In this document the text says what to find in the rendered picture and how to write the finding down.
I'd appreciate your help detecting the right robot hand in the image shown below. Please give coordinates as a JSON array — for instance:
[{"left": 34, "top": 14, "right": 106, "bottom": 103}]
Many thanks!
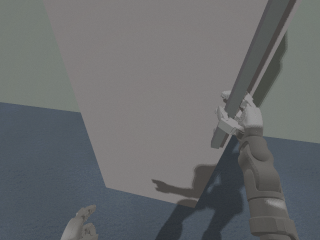
[{"left": 214, "top": 90, "right": 264, "bottom": 144}]

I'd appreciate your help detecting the left robot hand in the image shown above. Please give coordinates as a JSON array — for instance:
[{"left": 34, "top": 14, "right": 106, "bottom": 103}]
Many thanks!
[{"left": 60, "top": 204, "right": 99, "bottom": 240}]

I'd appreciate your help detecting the right robot forearm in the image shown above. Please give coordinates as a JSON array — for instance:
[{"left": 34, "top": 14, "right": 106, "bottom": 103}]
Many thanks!
[{"left": 238, "top": 136, "right": 300, "bottom": 240}]

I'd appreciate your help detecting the handle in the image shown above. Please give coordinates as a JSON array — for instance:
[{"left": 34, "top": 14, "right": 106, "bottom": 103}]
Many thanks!
[{"left": 210, "top": 0, "right": 290, "bottom": 149}]

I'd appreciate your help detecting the fridge door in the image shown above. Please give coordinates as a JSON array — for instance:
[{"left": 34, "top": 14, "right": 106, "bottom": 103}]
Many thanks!
[{"left": 43, "top": 0, "right": 302, "bottom": 208}]

